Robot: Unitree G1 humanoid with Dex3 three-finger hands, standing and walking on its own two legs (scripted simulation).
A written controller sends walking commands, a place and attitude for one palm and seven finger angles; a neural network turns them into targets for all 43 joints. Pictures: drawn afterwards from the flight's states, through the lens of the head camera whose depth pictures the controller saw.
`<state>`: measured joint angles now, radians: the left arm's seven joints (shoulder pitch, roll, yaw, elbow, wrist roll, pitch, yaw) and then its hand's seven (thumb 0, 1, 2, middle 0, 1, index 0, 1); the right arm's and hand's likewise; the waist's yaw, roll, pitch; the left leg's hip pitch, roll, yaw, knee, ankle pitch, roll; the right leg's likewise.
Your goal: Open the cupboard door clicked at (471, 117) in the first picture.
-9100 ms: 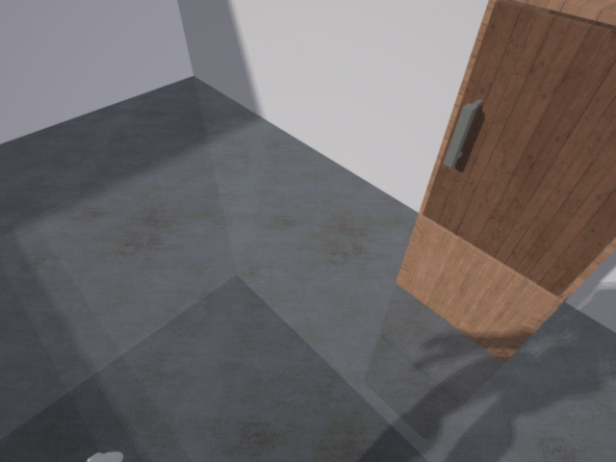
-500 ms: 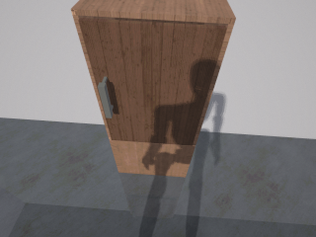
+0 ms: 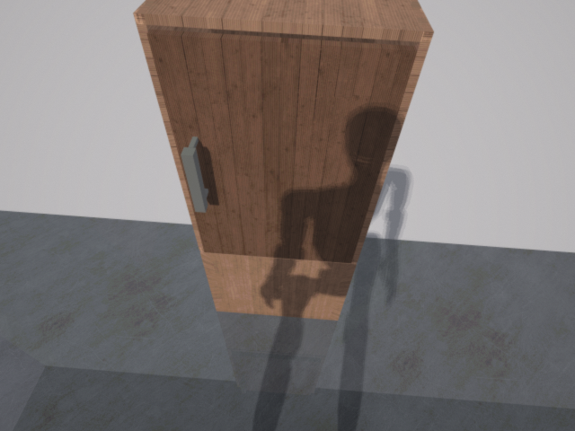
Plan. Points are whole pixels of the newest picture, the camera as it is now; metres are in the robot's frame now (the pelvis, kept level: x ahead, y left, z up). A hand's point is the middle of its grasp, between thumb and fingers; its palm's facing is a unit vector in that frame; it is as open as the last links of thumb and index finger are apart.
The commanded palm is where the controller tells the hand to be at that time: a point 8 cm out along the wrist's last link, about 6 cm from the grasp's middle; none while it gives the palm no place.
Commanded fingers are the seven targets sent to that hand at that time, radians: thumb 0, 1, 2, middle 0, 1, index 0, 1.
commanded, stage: look again from close up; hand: left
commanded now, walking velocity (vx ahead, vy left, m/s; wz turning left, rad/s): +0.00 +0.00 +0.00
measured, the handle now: (198, 175) +0.58 +0.23 -0.02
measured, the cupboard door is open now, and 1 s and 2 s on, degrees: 0 0 0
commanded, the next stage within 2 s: shuffle to correct the standing spot in 0.04 s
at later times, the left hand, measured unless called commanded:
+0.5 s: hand out of the picture -0.01 +0.20 -0.19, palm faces +0.04 -0.98 -0.17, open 7.4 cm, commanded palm none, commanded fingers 0.00 0.90 0.90 -0.20 -0.30 -0.20 -0.30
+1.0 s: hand out of the picture +0.04 +0.21 -0.17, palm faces +0.03 -0.97 -0.23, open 7.2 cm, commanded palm none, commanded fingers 0.00 0.90 0.90 -0.20 -0.30 -0.20 -0.30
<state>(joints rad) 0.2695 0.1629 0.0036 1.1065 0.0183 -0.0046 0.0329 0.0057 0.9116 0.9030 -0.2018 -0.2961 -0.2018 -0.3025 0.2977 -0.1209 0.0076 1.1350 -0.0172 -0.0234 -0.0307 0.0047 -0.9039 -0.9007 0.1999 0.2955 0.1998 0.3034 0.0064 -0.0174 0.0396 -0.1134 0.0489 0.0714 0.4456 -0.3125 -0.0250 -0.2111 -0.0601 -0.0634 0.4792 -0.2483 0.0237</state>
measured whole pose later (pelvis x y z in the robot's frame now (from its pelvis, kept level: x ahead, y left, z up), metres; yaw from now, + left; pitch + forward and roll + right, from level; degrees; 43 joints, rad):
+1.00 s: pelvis +0.01 +0.03 -0.01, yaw +0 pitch -2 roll +0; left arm 0.27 0.16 0.01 1.02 0.02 0.01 0.04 0.00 0.94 0.90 -0.20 -0.30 -0.20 -0.30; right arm 0.33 -0.14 0.01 1.05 -0.02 -0.01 -0.04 0.01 -0.91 -0.90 0.20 0.30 0.20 0.30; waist -0.01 0.01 0.02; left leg -0.11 0.01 0.09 0.50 -0.36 0.01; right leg -0.27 -0.01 -0.06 0.55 -0.25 -0.03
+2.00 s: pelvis +0.00 +0.01 +0.00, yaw +1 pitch -1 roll +0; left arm 0.30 0.14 -0.01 1.11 0.02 -0.02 0.05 0.01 0.92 0.90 -0.20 -0.30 -0.20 -0.30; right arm 0.34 -0.12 0.02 1.13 -0.01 -0.02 -0.04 0.00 -0.90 -0.90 0.20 0.30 0.20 0.30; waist 0.00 0.00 0.03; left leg -0.10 0.02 0.07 0.43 -0.30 0.00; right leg -0.24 0.00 -0.08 0.45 -0.19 -0.04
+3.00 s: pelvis -0.01 +0.03 +0.00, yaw +1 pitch -2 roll +1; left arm 0.29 0.14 -0.01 1.11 0.02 -0.01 0.04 0.01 0.91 0.90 -0.20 -0.30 -0.20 -0.30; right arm 0.32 -0.14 0.01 1.11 -0.02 -0.03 -0.03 0.00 -0.90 -0.90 0.20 0.30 0.20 0.30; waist 0.00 0.00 0.03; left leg -0.10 -0.01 0.07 0.42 -0.28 0.02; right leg -0.25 -0.03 -0.07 0.45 -0.16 -0.02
